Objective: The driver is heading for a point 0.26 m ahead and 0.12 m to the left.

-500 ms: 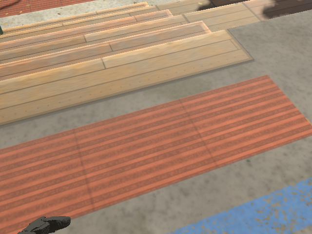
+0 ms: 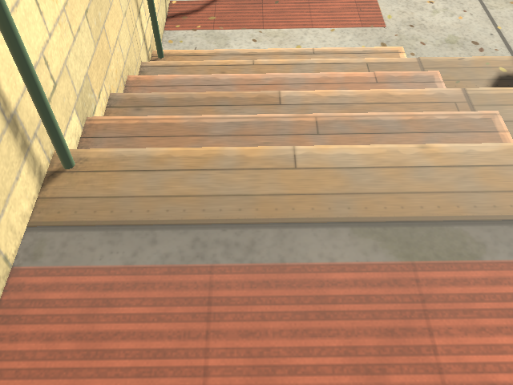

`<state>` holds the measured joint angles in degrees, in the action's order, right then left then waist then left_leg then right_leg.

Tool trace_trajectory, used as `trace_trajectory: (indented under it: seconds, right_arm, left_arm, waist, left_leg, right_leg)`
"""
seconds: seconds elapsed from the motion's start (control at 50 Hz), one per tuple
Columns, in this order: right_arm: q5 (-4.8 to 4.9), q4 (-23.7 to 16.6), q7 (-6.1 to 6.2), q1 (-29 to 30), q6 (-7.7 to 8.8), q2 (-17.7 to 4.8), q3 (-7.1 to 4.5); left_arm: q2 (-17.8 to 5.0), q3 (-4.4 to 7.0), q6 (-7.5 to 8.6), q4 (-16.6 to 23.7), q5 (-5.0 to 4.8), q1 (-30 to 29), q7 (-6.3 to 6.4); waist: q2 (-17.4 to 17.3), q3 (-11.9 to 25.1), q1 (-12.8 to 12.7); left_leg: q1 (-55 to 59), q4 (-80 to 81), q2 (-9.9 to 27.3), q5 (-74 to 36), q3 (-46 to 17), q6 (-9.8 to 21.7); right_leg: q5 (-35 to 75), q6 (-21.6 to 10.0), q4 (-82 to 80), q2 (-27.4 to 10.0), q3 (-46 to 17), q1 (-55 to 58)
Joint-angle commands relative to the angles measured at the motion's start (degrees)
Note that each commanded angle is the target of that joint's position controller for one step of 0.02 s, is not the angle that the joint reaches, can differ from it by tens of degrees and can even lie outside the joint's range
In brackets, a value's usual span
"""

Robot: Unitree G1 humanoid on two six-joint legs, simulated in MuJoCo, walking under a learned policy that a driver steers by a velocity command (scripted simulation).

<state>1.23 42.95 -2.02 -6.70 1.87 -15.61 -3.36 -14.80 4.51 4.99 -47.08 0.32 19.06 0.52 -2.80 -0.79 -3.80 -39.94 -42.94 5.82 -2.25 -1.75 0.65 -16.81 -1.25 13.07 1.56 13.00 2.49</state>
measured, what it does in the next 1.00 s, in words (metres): walks ahead: left foot, then right foot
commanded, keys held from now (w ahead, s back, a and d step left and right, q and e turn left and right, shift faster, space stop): w+q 0.08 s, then no key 0.92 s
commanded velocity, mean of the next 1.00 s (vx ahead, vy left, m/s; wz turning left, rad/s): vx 0.16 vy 0.00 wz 0.16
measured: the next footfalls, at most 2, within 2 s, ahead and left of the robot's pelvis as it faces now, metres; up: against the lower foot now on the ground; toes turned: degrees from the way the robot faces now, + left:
left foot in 0.14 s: +0.25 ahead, +0.13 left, +0.00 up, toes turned +8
right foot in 0.56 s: +0.36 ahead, -0.09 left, +0.00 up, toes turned +9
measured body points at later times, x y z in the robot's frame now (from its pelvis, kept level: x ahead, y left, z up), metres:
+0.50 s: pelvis +0.21 +0.04 +0.00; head +0.25 +0.06 +0.45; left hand +0.32 +0.32 -0.11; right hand +0.38 -0.20 -0.11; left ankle +0.21 +0.12 -0.74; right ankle +0.33 -0.11 -0.71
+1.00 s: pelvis +0.27 +0.01 -0.01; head +0.29 +0.01 +0.44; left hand +0.37 +0.28 -0.13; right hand +0.39 -0.24 -0.14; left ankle +0.21 +0.12 -0.74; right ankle +0.32 -0.10 -0.74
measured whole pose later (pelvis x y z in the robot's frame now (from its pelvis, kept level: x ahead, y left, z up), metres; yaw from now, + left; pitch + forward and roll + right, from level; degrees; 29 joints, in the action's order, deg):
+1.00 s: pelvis +0.27 +0.01 -0.01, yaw +9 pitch -1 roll +0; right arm -0.4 54.1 1.6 -11.7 -0.9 -13.6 -2.3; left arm -12.6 2.4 0.4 -53.0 0.1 5.3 1.1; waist 0.2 -2.0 0.7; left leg -8.4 -29.6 -0.7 20.4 -0.9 0.1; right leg -13.6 -0.5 31.2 -0.1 0.1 -16.8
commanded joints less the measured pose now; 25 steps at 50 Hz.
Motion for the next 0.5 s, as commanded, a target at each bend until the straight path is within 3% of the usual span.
trace_trajectory:
  seconds: [0.02,0.08,0.1,0.12,0.14,0.16,0.18,0.2,0.22,0.24,0.26,0.3,0.34,0.4,0.5]
  right_arm:
    - [0.01,-6.6,-1.25,7.6,0.75,-2.1,0.04]
    - [0.05,-8.1,-1.89,5.6,0.47,-4.2,-1.04]
    - [-0.18,-7.3,-1.81,1.0,0.38,-5.6,-1.92]
    - [-0.49,-5.2,-1.31,-7.8,0.53,-8.2,-3.47]
    - [-0.96,-3.8,-0.07,-14.8,0.30,-12.6,-5.02]
    - [-2.26,-4.8,0.72,-12.0,0.78,-18.3,-5.06]
    - [-2.09,-5.9,0.58,-15.6,0.89,-14.0,-3.99]
    - [-1.96,-5.3,0.40,-12.6,1.06,-11.1,-3.10]
    - [-0.68,-5.0,0.44,-9.2,1.21,-8.7,-2.57]
    - [-0.29,-5.2,0.68,-5.9,1.16,-6.7,-1.93]
    - [-0.91,-5.7,0.84,-4.0,1.15,-6.0,-1.49]
    - [-1.90,-5.5,0.83,-2.1,1.58,-6.7,-1.63]
    - [-2.08,-4.6,1.12,-1.2,1.96,-7.0,-1.63]
    - [-1.79,-3.4,1.92,-0.8,1.19,-6.9,-1.46]
    - [-2.15,-0.6,1.86,-2.1,0.17,-6.1,-0.68]
  left_arm:
    - [-10.0,2.49,-0.26,2.4,-0.86,-0.3,0.44]
    - [-12.4,3.03,-1.55,2.3,-1.47,-1.2,0.91]
    - [-13.0,3.08,-2.12,2.4,-1.59,-1.8,1.17]
    - [-12.8,2.79,-2.46,2.5,-1.88,-2.8,1.40]
    - [-11.1,2.01,-1.87,3.5,-1.12,-2.3,1.58]
    - [-2.5,-0.79,-0.44,6.0,0.94,4.5,0.56]
    - [-8.2,-0.21,1.03,4.1,-0.74,2.3,-0.27]
    - [-9.7,0.39,1.12,5.1,-2.97,-2.5,-0.49]
    - [-8.6,-0.05,1.13,5.5,-2.34,-4.9,-0.02]
    - [-8.6,0.18,0.69,5.0,-1.09,-6.5,0.57]
    - [-9.1,0.54,-0.25,4.9,-0.87,-5.8,0.79]
    - [-7.1,0.31,-2.04,4.2,-0.67,-2.7,1.23]
    - [-5.5,-0.16,-2.73,3.9,-0.21,-2.4,1.68]
    - [-4.4,-0.79,-2.95,4.0,0.00,-5.5,1.53]
    - [-5.9,-0.48,-3.43,4.5,-0.32,-10.6,0.99]
  waist:
    - [4.6,-5.1,-0.6]
    - [7.4,-1.5,2.1]
    - [8.3,1.0,5.0]
    - [7.3,5.3,10.0]
    - [2.4,10.5,12.9]
    - [-12.9,17.2,4.8]
    - [-4.1,29.5,10.1]
    - [-2.1,21.9,10.0]
    - [0.9,14.1,8.1]
    - [2.4,9.7,6.5]
    - [1.8,8.0,4.4]
    - [1.0,7.8,1.7]
    - [-0.1,7.9,1.0]
    - [-1.9,8.8,2.0]
    - [-2.9,6.8,4.2]
  left_leg:
    - [-2.6,4.5,-0.2,2.4,2.6,1.8]
    - [4.8,5.7,-4.7,11.2,7.4,4.8]
    - [11.0,6.4,-7.4,13.6,8.7,6.1]
    - [23.5,11.7,-9.9,8.0,8.7,7.8]
    - [40.8,12.8,-4.6,-7.1,-0.3,10.4]
    - [61.4,12.8,13.9,-26.3,-30.2,22.5]
    - [63.4,16.9,17.2,-29.1,-37.1,25.6]
    - [58.4,16.9,14.9,-33.4,-26.2,22.7]
    - [49.8,17.6,11.5,-30.1,-19.2,19.3]
    - [41.8,19.6,9.4,-27.1,-15.7,17.1]
    - [34.8,21.9,8.1,-27.3,-13.2,16.4]
    - [27.9,24.6,6.9,-29.7,-9.5,16.2]
    - [25.9,25.3,5.5,-32.3,-5.8,15.6]
    - [26.4,25.0,3.4,-28.6,-2.1,13.4]
    - [27.8,24.2,4.7,-13.9,-4.8,12.2]
  right_leg:
    - [26.4,-7.2,-2.6,-18.0,-3.4,0.9]
    - [50.7,-5.4,6.6,-18.3,-1.1,4.4]
    - [60.4,-4.7,14.1,-17.6,-0.8,3.9]
    - [61.0,-3.0,25.7,-15.4,0.1,0.0]
    - [43.4,0.2,42.1,-12.3,0.0,-13.2]
    - [-18.6,4.6,65.1,-0.6,-4.5,-38.7]
    - [-21.3,4.4,71.1,-0.2,-17.8,-38.6]
    - [-17.2,3.7,69.6,-3.5,-18.4,-41.9]
    - [-13.1,3.3,64.1,-6.1,-16.9,-43.3]
    - [-10.5,3.4,60.2,-7.5,-16.2,-41.5]
    - [-8.6,3.4,58.3,-8.2,-16.3,-36.8]
    - [-5.6,4.1,53.9,-7.8,-15.7,-31.3]
    - [-1.8,4.9,46.8,-7.3,-15.3,-30.0]
    - [6.7,5.1,35.9,-6.9,-14.9,-27.6]
    - [9.1,4.3,24.7,-5.8,-15.4,-24.1]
